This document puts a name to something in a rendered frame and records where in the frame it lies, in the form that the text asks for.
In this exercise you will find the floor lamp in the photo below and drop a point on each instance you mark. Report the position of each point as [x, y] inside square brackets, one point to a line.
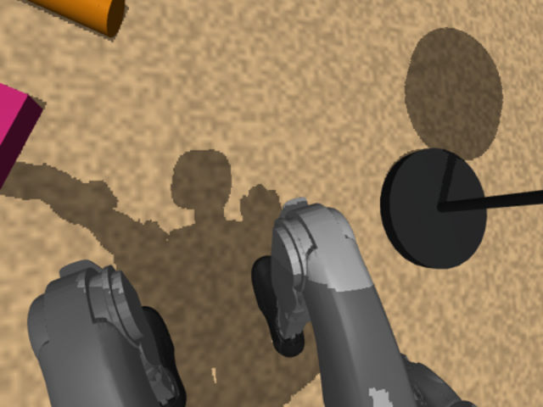
[434, 211]

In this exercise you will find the left robot foot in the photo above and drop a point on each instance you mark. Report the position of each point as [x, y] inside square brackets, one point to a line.
[166, 352]

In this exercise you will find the right robot foot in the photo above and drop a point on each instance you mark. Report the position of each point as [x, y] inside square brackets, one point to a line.
[267, 302]

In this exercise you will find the right robot hand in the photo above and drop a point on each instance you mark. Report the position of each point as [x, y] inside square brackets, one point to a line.
[428, 388]

